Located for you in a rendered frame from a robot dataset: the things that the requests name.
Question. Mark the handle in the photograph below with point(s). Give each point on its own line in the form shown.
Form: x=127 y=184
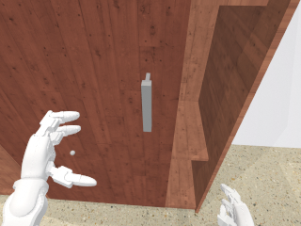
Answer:
x=146 y=97

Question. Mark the left robot forearm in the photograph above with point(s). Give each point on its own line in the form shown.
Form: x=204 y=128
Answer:
x=27 y=205

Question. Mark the robot right hand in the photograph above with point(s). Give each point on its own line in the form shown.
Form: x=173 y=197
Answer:
x=239 y=214

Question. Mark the robot left hand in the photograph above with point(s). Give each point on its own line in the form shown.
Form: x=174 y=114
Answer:
x=41 y=148

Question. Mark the wardrobe door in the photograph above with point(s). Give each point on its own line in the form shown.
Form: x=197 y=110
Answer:
x=10 y=170
x=90 y=57

